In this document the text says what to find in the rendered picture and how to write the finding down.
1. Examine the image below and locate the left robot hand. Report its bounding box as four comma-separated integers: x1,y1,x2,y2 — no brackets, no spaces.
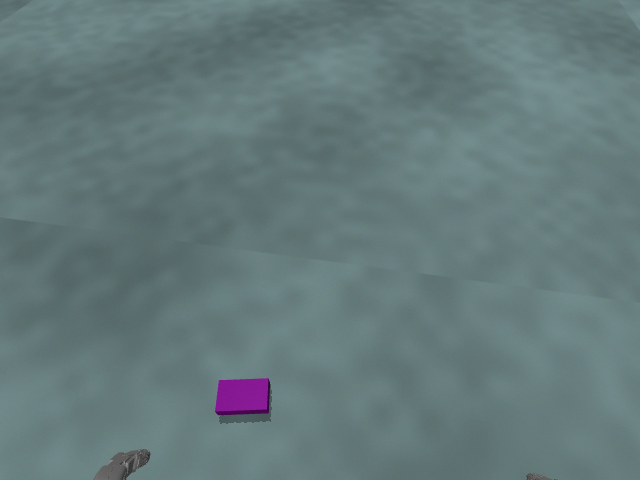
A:
93,449,150,480

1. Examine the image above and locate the small box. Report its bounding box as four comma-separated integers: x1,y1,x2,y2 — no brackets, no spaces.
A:
215,378,270,415

